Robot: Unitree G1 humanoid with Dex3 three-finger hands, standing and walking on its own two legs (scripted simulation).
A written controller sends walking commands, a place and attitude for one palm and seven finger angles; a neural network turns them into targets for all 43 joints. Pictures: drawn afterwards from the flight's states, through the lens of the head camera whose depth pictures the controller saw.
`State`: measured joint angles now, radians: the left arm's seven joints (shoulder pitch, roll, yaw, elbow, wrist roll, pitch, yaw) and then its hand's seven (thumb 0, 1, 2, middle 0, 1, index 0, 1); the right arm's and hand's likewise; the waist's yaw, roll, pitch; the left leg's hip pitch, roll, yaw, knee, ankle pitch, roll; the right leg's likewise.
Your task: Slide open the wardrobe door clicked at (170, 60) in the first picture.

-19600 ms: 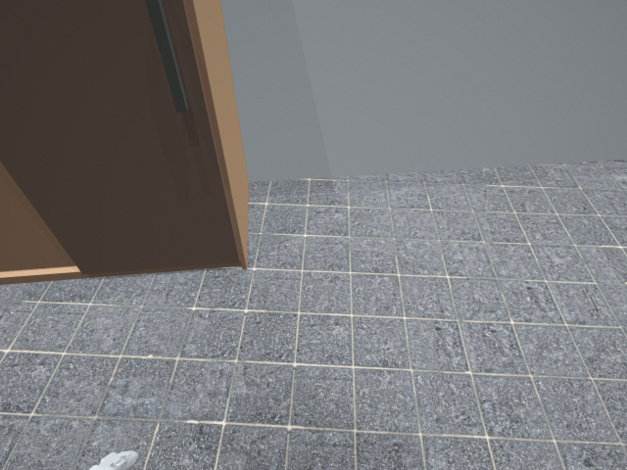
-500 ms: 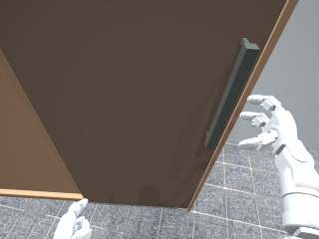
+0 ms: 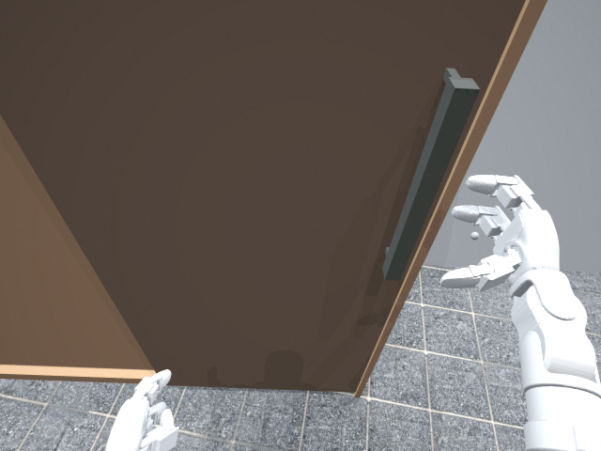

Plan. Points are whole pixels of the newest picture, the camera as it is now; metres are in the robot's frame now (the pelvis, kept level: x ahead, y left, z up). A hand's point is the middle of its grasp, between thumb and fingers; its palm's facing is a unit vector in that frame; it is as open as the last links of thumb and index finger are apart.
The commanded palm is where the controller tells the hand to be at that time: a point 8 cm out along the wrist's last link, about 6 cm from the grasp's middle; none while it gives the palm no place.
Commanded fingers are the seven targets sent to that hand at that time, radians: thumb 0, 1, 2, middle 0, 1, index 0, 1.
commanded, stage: move the hooked fingers beside the handle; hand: right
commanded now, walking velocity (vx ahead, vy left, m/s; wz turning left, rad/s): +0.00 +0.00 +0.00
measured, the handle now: (415, 192) +0.44 -0.13 +0.15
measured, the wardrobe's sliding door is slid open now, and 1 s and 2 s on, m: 0.00 0.00 0.00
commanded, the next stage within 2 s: feel for the door with the fingertips in 1.84 s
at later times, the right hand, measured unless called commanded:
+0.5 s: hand (490, 211) +0.37 -0.21 +0.18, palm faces +0.04 +1.00 -0.03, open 14.0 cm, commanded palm +0.34 -0.24 +0.16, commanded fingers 0.00 0.50 -0.30 0.30 1.20 0.30 1.20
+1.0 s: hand (468, 238) +0.36 -0.19 +0.14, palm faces -0.01 +1.00 +0.00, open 14.0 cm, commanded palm +0.34 -0.24 +0.16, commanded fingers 0.00 0.50 -0.30 0.30 1.20 0.30 1.20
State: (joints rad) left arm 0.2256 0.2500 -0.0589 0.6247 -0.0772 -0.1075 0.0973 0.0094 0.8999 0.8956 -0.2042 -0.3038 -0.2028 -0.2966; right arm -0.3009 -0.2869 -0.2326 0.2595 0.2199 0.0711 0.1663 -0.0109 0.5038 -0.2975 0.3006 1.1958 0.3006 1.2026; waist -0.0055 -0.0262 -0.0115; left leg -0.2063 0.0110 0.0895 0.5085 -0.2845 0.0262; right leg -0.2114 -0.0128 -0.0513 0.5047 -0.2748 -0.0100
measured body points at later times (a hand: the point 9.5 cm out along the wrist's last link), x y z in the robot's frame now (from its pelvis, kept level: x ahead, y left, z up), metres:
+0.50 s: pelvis +0.00 +0.00 +0.00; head -0.01 +0.02 +0.45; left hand +0.15 +0.25 -0.09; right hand +0.36 -0.26 +0.18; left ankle -0.01 +0.10 -0.74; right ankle +0.00 -0.11 -0.74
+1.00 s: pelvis +0.01 +0.00 +0.00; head +0.00 +0.02 +0.45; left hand +0.16 +0.24 -0.09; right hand +0.35 -0.24 +0.14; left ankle -0.01 +0.10 -0.74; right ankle +0.00 -0.11 -0.74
